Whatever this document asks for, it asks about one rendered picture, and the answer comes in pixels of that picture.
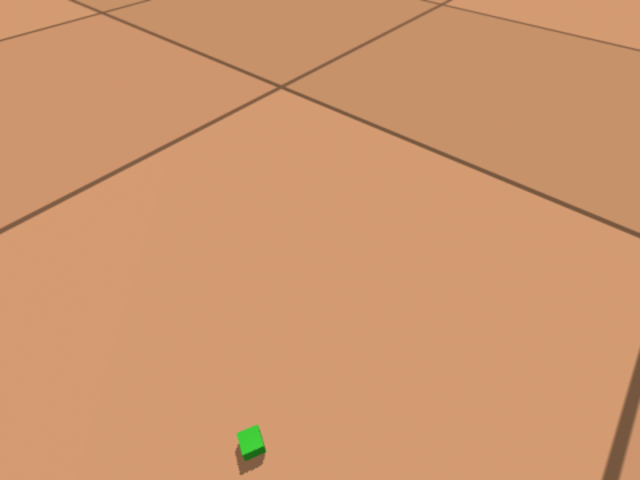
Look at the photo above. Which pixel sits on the cube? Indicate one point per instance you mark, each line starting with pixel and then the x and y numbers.
pixel 251 442

